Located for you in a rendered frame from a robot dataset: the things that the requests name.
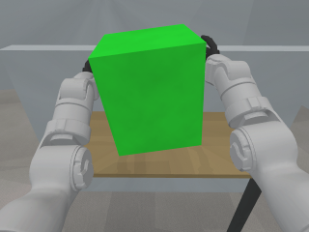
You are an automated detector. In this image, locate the table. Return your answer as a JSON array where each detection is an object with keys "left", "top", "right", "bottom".
[{"left": 83, "top": 111, "right": 262, "bottom": 232}]

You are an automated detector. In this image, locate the left robot upper arm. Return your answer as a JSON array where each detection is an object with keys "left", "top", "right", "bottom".
[{"left": 0, "top": 145, "right": 94, "bottom": 232}]

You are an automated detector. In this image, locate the left robot forearm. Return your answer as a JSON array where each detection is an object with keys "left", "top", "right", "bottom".
[{"left": 29, "top": 72, "right": 99, "bottom": 185}]

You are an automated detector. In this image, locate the left robot hand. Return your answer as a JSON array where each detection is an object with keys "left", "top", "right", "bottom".
[{"left": 82, "top": 60, "right": 93, "bottom": 73}]

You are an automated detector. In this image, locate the right robot hand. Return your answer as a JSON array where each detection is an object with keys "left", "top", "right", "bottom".
[{"left": 201, "top": 35, "right": 220, "bottom": 63}]

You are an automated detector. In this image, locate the right robot upper arm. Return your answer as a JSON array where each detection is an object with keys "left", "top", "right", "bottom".
[{"left": 230, "top": 120, "right": 309, "bottom": 232}]

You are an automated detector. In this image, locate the right robot forearm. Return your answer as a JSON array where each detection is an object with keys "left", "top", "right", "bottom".
[{"left": 205, "top": 54, "right": 298, "bottom": 158}]

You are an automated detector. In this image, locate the carton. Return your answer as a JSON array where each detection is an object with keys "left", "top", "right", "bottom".
[{"left": 88, "top": 24, "right": 207, "bottom": 156}]

